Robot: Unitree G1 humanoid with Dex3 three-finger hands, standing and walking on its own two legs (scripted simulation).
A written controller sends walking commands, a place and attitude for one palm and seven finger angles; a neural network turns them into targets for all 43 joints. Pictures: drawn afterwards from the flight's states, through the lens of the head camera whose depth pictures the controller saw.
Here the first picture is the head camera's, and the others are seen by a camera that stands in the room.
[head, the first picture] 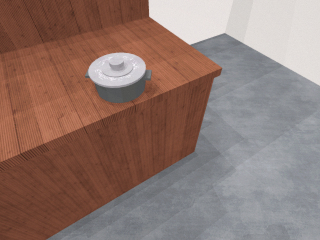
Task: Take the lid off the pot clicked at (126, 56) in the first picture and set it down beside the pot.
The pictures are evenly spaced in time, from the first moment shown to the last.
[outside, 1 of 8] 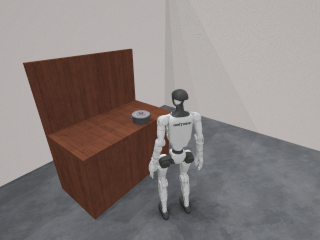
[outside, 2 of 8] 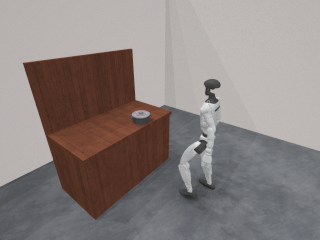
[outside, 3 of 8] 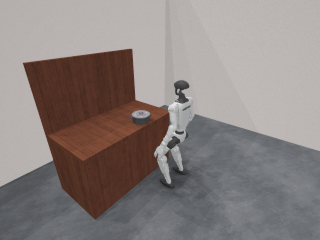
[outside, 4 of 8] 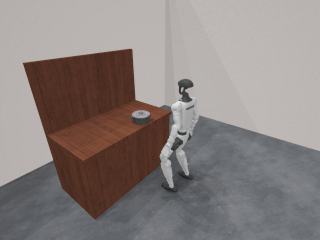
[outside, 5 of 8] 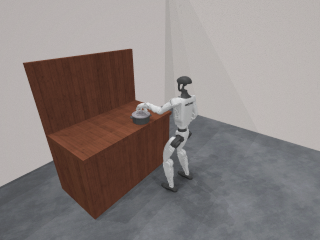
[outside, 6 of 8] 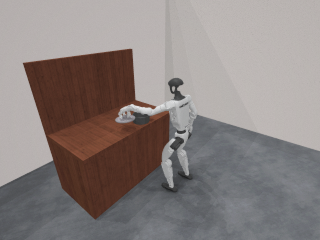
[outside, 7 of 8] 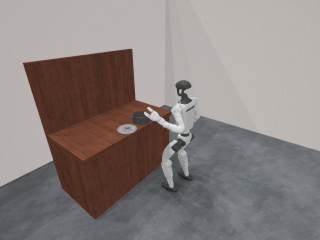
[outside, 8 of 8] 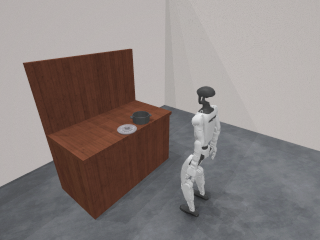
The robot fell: no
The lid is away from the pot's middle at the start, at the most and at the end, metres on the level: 0.00 0.25 0.25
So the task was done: yes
